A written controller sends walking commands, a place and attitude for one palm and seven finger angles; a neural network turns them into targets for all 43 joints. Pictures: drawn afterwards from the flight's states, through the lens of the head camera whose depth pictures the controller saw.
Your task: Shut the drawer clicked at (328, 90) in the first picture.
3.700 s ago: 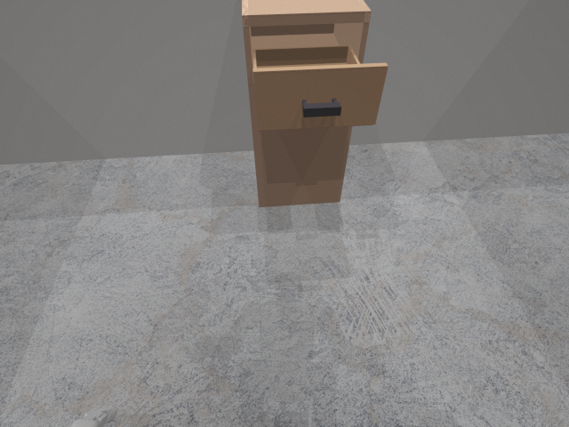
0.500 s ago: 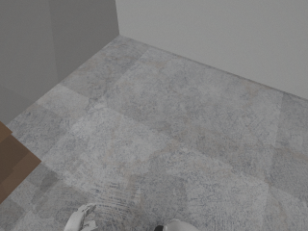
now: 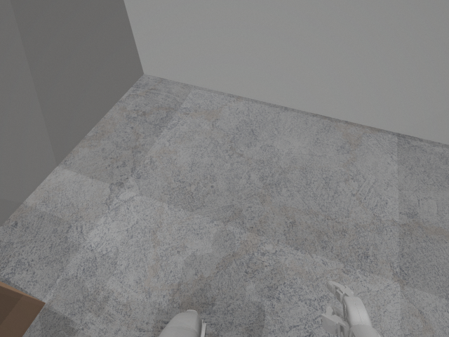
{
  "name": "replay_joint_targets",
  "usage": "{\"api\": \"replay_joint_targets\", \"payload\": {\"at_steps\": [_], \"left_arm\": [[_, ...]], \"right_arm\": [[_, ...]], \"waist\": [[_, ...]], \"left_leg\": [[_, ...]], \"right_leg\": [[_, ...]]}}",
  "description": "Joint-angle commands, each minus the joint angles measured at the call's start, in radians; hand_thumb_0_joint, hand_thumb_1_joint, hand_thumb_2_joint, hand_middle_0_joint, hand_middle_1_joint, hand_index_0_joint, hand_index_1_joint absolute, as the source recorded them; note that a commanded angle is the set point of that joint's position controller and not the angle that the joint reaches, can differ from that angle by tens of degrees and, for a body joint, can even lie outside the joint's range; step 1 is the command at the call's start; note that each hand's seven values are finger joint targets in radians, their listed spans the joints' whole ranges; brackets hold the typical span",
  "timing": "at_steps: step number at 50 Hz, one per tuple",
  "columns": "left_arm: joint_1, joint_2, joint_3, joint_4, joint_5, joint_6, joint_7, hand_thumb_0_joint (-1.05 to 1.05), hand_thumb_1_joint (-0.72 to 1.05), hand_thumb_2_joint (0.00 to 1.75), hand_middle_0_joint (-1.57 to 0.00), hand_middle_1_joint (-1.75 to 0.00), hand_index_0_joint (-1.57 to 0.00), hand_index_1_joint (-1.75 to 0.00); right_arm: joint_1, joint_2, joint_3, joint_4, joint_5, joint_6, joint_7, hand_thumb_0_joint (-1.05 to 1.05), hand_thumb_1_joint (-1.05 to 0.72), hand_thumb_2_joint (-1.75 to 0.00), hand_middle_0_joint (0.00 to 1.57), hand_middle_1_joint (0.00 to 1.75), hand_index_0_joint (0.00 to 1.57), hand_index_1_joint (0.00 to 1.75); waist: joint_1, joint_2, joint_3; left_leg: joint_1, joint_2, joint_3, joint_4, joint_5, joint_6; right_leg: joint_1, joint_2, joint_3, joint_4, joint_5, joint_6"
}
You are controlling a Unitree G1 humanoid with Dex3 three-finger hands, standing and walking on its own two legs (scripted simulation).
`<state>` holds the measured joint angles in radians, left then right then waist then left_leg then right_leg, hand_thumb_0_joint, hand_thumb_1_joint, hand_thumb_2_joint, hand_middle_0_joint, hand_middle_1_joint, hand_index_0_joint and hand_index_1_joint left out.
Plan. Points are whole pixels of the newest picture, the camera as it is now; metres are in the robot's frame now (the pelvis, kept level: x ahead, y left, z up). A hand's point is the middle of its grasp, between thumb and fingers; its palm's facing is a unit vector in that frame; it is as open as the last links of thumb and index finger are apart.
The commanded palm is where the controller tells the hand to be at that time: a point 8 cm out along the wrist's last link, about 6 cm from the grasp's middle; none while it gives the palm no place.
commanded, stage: turn to face it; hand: left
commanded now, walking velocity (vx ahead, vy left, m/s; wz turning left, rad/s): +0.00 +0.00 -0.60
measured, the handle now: out of the picture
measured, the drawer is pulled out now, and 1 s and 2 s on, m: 0.30 0.30 0.30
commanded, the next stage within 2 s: none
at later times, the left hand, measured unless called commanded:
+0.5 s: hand (123, 312) +0.16 +0.24 -0.16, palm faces +0.03 -0.98 -0.20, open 7.4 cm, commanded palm none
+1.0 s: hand out of the picture -0.02 +0.20 -0.14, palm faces +0.40 -0.87 -0.29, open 7.4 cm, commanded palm none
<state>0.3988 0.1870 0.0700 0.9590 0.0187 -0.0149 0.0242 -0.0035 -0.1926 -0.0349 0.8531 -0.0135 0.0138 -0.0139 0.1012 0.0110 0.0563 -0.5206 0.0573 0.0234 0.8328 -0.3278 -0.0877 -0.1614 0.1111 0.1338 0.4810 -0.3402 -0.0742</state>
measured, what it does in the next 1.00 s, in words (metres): steps on the spot, turning left: left foot, then right foot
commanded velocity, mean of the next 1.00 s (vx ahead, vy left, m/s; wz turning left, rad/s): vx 0.00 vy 0.00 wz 0.59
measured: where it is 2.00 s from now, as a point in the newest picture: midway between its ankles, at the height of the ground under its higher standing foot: outside the picture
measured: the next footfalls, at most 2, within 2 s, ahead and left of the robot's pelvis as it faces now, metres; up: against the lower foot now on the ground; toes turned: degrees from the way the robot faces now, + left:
left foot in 0.06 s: +0.11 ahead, +0.12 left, +0.00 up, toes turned +1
right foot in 0.72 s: +0.04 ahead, -0.08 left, +0.00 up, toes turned +10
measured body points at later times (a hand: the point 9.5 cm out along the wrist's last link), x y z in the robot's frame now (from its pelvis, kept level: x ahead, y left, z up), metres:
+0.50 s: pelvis +0.03 +0.05 +0.01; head +0.06 +0.08 +0.46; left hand +0.15 +0.30 -0.14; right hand -0.01 -0.19 -0.13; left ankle +0.07 +0.12 -0.74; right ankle +0.00 -0.11 -0.67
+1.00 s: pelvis +0.00 +0.00 +0.01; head +0.02 -0.02 +0.45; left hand -0.04 +0.25 -0.12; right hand +0.15 -0.25 -0.15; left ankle -0.08 +0.14 -0.64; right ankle +0.00 -0.09 -0.74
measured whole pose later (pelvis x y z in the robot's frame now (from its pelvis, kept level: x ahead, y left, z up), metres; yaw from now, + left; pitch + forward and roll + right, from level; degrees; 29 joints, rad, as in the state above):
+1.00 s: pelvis +0.00 +0.00 +0.01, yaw +22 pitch +0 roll +2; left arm 0.26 0.18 0.04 0.92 0.02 0.01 0.03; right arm 0.22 -0.29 -0.11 0.96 -0.03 0.09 0.01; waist -0.01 0.03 0.04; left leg -0.50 0.04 -0.01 1.13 -0.37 -0.09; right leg -0.17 -0.08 -0.20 0.48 -0.31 -0.03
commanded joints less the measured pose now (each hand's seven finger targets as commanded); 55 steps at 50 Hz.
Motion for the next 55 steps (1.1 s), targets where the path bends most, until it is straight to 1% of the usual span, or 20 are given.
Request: {"api": "replay_joint_targets", "payload": {"at_steps": [1, 2, 3, 4, 5, 8, 10, 15, 25, 30, 33, 34, 35, 36, 37, 38, 40, 42, 46, 55], "left_arm": [[-0.036, 0.195, 0.052, -0.084, -0.001, -0.002, 0.012, 0.00, 0.90, 0.90, -0.20, -0.30, -0.20, -0.30], [-0.064, 0.185, 0.048, -0.090, -0.014, -0.004, 0.013, 0.00, 0.90, 0.90, -0.20, -0.30, -0.20, -0.30], [-0.024, 0.132, 0.040, -0.091, -0.030, -0.006, 0.010, 0.00, 0.90, 0.90, -0.20, -0.30, -0.20, -0.30], [0.058, 0.105, 0.024, -0.065, -0.022, -0.013, 0.011, 0.00, 0.90, 0.90, -0.20, -0.30, -0.20, -0.30], [0.073, 0.127, 0.020, -0.049, -0.014, -0.004, 0.020, 0.00, 0.90, 0.90, -0.20, -0.30, -0.20, -0.30], [0.014, 0.086, 0.010, -0.004, -0.003, 0.019, 0.010, 0.00, 0.90, 0.90, -0.20, -0.30, -0.20, -0.30], [0.009, 0.066, -0.005, 0.017, -0.003, 0.025, 0.002, 0.00, 0.90, 0.90, -0.20, -0.30, -0.20, -0.30], [-0.107, 0.079, 0.001, -0.003, 0.001, 0.045, 0.003, 0.00, 0.90, 0.90, -0.20, -0.30, -0.20, -0.30], [-0.311, 0.079, 0.014, -0.094, -0.009, 0.049, 0.001, 0.00, 0.90, 0.90, -0.20, -0.30, -0.20, -0.30], [-0.276, 0.076, 0.013, -0.104, -0.019, 0.051, 0.007, 0.00, 0.90, 0.90, -0.20, -0.30, -0.20, -0.30], [-0.159, 0.094, 0.026, -0.079, -0.025, 0.051, 0.014, 0.00, 0.90, 0.90, -0.20, -0.30, -0.20, -0.30], [-0.123, 0.125, 0.033, -0.072, -0.022, 0.047, 0.021, 0.00, 0.90, 0.90, -0.20, -0.30, -0.20, -0.30], [-0.124, 0.206, 0.046, -0.087, -0.004, 0.039, 0.028, 0.00, 0.90, 0.90, -0.20, -0.30, -0.20, -0.30], [-0.178, 0.243, 0.038, -0.118, 0.000, 0.043, 0.027, 0.00, 0.90, 0.90, -0.20, -0.30, -0.20, -0.30], [-0.265, 0.216, 0.025, -0.150, -0.006, 0.045, 0.029, 0.00, 0.90, 0.90, -0.20, -0.30, -0.20, -0.30], [-0.332, 0.168, 0.025, -0.161, -0.009, 0.029, 0.028, 0.00, 0.90, 0.90, -0.20, -0.30, -0.20, -0.30], [-0.343, 0.124, 0.005, -0.159, -0.012, 0.018, 0.021, 0.00, 0.90, 0.90, -0.20, -0.30, -0.20, -0.30], [-0.258, 0.118, 0.004, -0.136, -0.010, 0.003, 0.017, 0.00, 0.90, 0.90, -0.20, -0.30, -0.20, -0.30], [-0.120, 0.152, 0.012, -0.100, -0.002, 0.002, 0.016, 0.00, 0.90, 0.90, -0.20, -0.30, -0.20, -0.30], [-0.044, 0.229, 0.028, -0.074, 0.016, 0.017, 0.006, 0.00, 0.90, 0.90, -0.20, -0.30, -0.20, -0.30]], "right_arm": [[0.093, -0.100, -0.026, -0.074, 0.011, -0.033, -0.020, 0.00, -0.90, -0.90, 0.20, 0.30, 0.20, 0.30], [0.209, -0.132, -0.032, -0.042, 0.005, -0.037, -0.025, 0.00, -0.90, -0.90, 0.20, 0.30, 0.20, 0.30], [0.293, -0.208, -0.043, -0.022, -0.009, -0.048, -0.028, 0.00, -0.90, -0.90, 0.20, 0.30, 0.20, 0.30], [0.313, -0.231, -0.039, -0.010, 0.000, -0.044, -0.026, 0.00, -0.90, -0.90, 0.20, 0.30, 0.20, 0.30], [0.286, -0.191, -0.022, -0.024, 0.003, -0.033, -0.020, 0.00, -0.90, -0.90, 0.20, 0.30, 0.20, 0.30], [0.177, -0.101, 0.013, -0.008, -0.008, -0.049, -0.033, 0.00, -0.90, -0.90, 0.20, 0.30, 0.20, 0.30], [0.182, -0.092, 0.015, 0.021, -0.004, -0.052, -0.030, 0.00, -0.90, -0.90, 0.20, 0.30, 0.20, 0.30], [0.287, -0.128, -0.015, 0.082, 0.003, -0.033, -0.023, 0.00, -0.90, -0.90, 0.20, 0.30, 0.20, 0.30], [0.413, -0.171, -0.060, 0.121, -0.009, -0.012, -0.018, 0.00, -0.90, -0.90, 0.20, 0.30, 0.20, 0.30], [0.381, -0.189, -0.077, 0.104, -0.013, 0.002, -0.012, 0.00, -0.90, -0.90, 0.20, 0.30, 0.20, 0.30], [0.329, -0.187, -0.090, 0.079, -0.009, 0.014, -0.002, 0.00, -0.90, -0.90, 0.20, 0.30, 0.20, 0.30], [0.314, -0.162, -0.090, 0.072, -0.001, 0.019, 0.002, 0.00, -0.90, -0.90, 0.20, 0.30, 0.20, 0.30], [0.319, -0.100, -0.086, 0.058, 0.010, 0.024, 0.004, 0.00, -0.90, -0.90, 0.20, 0.30, 0.20, 0.30], [0.323, -0.105, -0.091, 0.041, -0.005, 0.021, -0.003, 0.00, -0.90, -0.90, 0.20, 0.30, 0.20, 0.30], [0.317, -0.136, -0.099, 0.046, -0.018, 0.029, 0.006, 0.00, -0.90, -0.90, 0.20, 0.30, 0.20, 0.30], [0.339, -0.123, -0.095, 0.069, -0.019, 0.044, 0.014, 0.00, -0.90, -0.90, 0.20, 0.30, 0.20, 0.30], [0.371, -0.112, -0.093, 0.089, -0.013, 0.051, 0.026, 0.00, -0.90, -0.90, 0.20, 0.30, 0.20, 0.30], [0.344, -0.106, -0.085, 0.078, -0.011, 0.044, 0.030, 0.00, -0.90, -0.90, 0.20, 0.30, 0.20, 0.30], [0.211, -0.115, -0.078, 0.032, -0.012, 0.048, 0.029, 0.00, -0.90, -0.90, 0.20, 0.30, 0.20, 0.30], [0.047, -0.110, -0.044, -0.037, 0.003, 0.033, 0.036, 0.00, -0.90, -0.90, 0.20, 0.30, 0.20, 0.30]], "waist": [[-0.103, -0.144, -0.155], [-0.155, -0.103, -0.202], [-0.167, 0.119, -0.278], [-0.133, 0.225, -0.314], [-0.123, 0.123, -0.228], [-0.074, 0.172, -0.070], [-0.060, 0.150, -0.063], [-0.090, 0.139, -0.066], [-0.149, 0.119, -0.103], [-0.133, 0.135, -0.121], [-0.085, 0.105, -0.135], [-0.069, 0.050, -0.118], [-0.065, -0.189, -0.108], [-0.076, -0.296, -0.049], [-0.115, -0.189, -0.009], [-0.158, -0.200, 0.016], [-0.185, -0.143, 0.055], [-0.151, -0.147, 0.028], [-0.089, -0.161, 0.006], [-0.040, -0.246, -0.057]], "left_leg": [[0.228, -0.055, 0.005, -0.306, 0.113, 0.020], [0.434, 0.014, -0.018, -0.411, 0.336, 0.039], [0.683, 0.266, -0.242, -0.384, 0.772, 0.140], [0.700, 0.440, -0.367, -0.349, 1.183, 0.266], [0.593, 0.406, -0.293, -0.359, 1.137, 0.302], [0.324, 0.242, -0.209, -0.496, 0.777, 0.258], [0.301, 0.174, -0.162, -0.520, 0.718, 0.235], [0.340, 0.163, -0.240, -0.564, 0.515, 0.232], [0.408, 0.160, -0.422, -0.538, 0.415, 0.278], [0.304, 0.134, -0.483, -0.538, 0.311, 0.269], [0.162, 0.063, -0.443, -0.548, 0.130, 0.182], [0.037, 0.022, -0.396, -0.494, 0.006, 0.133], [-0.142, -0.079, -0.245, -0.255, -0.155, 0.073], [-0.185, -0.159, -0.083, 0.034, -0.226, 0.032], [-0.089, -0.109, -0.106, 0.218, -0.178, 0.047], [-0.068, -0.088, -0.104, 0.306, -0.105, 0.041], [-0.049, -0.056, -0.065, 0.405, -0.010, 0.026], [-0.094, -0.047, -0.037, 0.408, 0.021, 0.009], [-0.122, -0.020, -0.027, 0.348, -0.025, -0.010], [0.074, -0.035, 0.070, -0.027, -0.130, 0.021]], "right_leg": [[0.082, -0.224, 0.232, 0.129, 0.965, -0.040], [-0.020, -0.174, 0.184, 0.215, 0.781, 0.007], [-0.247, -0.044, 0.065, 0.427, 0.238, 0.071], [-0.325, -0.035, -0.035, 0.650, -0.303, 0.108], [-0.296, -0.088, -0.024, 0.686, -0.316, 0.115], [-0.239, -0.135, -0.042, 0.621, -0.173, 0.130], [-0.190, -0.144, -0.089, 0.519, -0.097, 0.129], [-0.254, -0.147, -0.119, 0.501, -0.044, 0.142], [-0.316, -0.133, -0.103, 0.416, -0.113, 0.145], [-0.168, -0.097, -0.097, 0.243, -0.110, 0.119], [0.063, -0.086, -0.135, -0.023, 0.024, 0.094], [0.189, -0.148, -0.091, -0.156, 0.064, 0.072], [0.271, -0.385, 0.141, -0.284, -0.078, 0.002], [0.093, -0.593, 0.279, -0.329, -0.138, -0.083], [-0.120, -0.566, 0.176, -0.333, -0.116, -0.082], [-0.167, -0.478, 0.086, -0.334, -0.057, -0.045], [-0.196, -0.387, -0.056, -0.271, 0.102, -0.003], [-0.059, -0.375, -0.115, -0.208, 0.272, -0.006], [0.060, -0.429, -0.109, -0.158, 0.406, -0.035], [0.104, -0.477, -0.189, -0.057, 0.624, -0.045]]}}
